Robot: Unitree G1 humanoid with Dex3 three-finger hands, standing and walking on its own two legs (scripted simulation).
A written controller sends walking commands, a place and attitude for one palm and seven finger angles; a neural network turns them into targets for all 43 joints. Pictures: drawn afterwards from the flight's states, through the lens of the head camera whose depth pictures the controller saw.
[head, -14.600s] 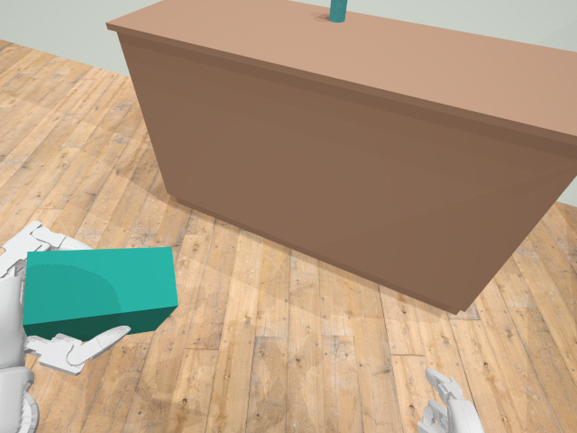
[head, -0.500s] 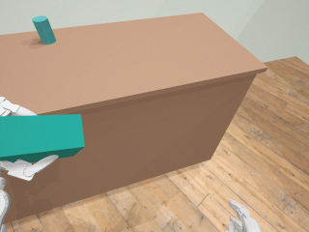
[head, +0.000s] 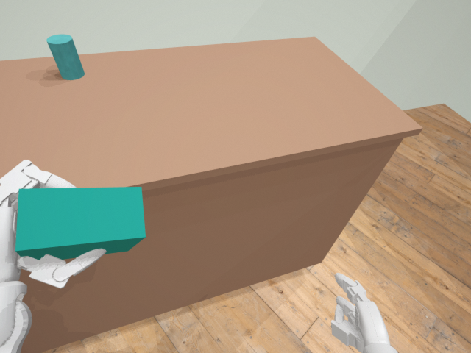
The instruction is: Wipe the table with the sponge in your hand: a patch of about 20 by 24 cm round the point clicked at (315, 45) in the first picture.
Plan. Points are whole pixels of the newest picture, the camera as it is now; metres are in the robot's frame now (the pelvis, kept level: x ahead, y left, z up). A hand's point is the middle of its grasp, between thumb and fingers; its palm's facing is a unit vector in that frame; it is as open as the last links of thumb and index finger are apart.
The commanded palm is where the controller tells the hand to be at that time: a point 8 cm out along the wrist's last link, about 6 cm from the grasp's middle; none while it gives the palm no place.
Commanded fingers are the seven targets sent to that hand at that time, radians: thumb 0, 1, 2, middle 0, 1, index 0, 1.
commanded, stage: shuffle to correct the standing spot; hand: left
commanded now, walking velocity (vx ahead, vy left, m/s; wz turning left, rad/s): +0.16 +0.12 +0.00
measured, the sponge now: (101, 224) +0.24 +0.21 +0.15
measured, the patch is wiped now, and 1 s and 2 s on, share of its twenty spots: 0.00 0.00 0.00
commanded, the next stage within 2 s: come to a stop and stand still in 0.98 s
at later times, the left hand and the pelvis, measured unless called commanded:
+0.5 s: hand (61, 196) +0.26 +0.26 +0.17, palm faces +0.36 -0.83 -0.42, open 10.4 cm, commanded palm +0.19 +0.31 +0.18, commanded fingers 0.00 0.10 1.30 -1.20 -1.60 -1.20 -1.60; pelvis +0.04 +0.02 -0.01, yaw +1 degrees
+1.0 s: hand (22, 160) +0.30 +0.33 +0.18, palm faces +0.41 -0.82 -0.40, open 10.4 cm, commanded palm +0.24 +0.37 +0.18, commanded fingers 0.00 0.10 1.30 -1.20 -1.60 -1.20 -1.60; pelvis +0.08 +0.09 -0.01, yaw -1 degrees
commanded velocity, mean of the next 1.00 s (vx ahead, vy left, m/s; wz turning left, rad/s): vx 0.16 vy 0.11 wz -0.03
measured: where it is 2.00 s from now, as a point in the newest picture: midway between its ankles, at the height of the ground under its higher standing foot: outside the picture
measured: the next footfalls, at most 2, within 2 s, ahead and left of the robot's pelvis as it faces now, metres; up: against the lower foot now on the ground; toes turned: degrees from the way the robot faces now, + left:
right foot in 0.50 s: +0.12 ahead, -0.06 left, +0.00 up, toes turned -7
left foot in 0.80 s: +0.12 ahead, +0.21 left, +0.00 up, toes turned -2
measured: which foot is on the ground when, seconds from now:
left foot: down 0.00-0.50, up 0.52-0.78, down 0.80-1.00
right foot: down 0.00-0.28, up 0.30-0.48, down 0.50-1.00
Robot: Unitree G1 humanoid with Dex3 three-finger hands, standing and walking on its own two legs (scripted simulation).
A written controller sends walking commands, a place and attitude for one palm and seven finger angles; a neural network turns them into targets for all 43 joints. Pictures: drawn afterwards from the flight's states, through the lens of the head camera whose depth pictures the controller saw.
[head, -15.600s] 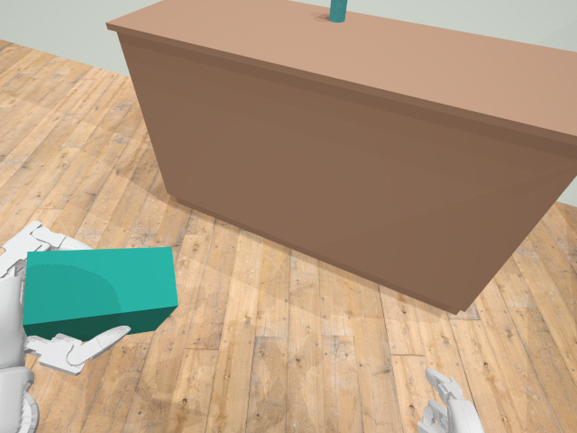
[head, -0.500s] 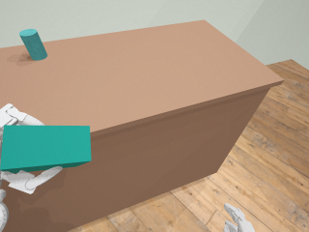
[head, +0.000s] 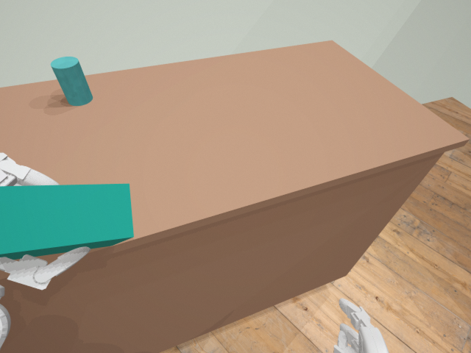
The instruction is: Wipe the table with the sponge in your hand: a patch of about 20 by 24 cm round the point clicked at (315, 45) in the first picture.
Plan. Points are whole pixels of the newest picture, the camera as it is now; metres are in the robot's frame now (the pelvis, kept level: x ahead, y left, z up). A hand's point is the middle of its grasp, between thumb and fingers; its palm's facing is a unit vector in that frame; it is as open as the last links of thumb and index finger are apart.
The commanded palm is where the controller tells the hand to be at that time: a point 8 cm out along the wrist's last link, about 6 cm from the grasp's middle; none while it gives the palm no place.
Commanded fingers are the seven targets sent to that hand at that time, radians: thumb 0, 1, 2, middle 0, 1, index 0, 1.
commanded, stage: come to a stop and stand still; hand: left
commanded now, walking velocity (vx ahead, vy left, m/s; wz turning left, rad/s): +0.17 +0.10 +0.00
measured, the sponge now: (85, 220) +0.24 +0.21 +0.17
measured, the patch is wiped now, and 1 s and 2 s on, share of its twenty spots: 0.00 0.00 0.00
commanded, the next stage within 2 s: look again from close up in 1.40 s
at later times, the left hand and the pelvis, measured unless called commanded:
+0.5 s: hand (41, 180) +0.28 +0.27 +0.19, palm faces +0.35 -0.83 -0.43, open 10.4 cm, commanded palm +0.22 +0.31 +0.19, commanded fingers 0.00 0.10 1.30 -1.20 -1.60 -1.20 -1.60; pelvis +0.05 +0.04 +0.01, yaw -2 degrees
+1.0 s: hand (40, 176) +0.29 +0.28 +0.19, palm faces +0.28 -0.88 -0.38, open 10.4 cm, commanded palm +0.23 +0.33 +0.19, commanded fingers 0.00 0.10 1.30 -1.20 -1.60 -1.20 -1.60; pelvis +0.05 +0.06 +0.02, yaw -4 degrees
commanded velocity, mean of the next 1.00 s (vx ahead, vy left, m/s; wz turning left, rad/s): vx -0.05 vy -0.04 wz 0.00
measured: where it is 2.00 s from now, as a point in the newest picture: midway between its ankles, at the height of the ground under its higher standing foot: outside the picture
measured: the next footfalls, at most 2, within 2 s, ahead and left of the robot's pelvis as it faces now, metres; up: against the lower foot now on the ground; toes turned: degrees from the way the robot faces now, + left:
right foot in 0.46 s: +0.09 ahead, -0.07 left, +0.00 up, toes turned -3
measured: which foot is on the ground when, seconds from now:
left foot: down 0.00-1.00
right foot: down 0.00-0.22, up 0.24-0.44, down 0.46-1.00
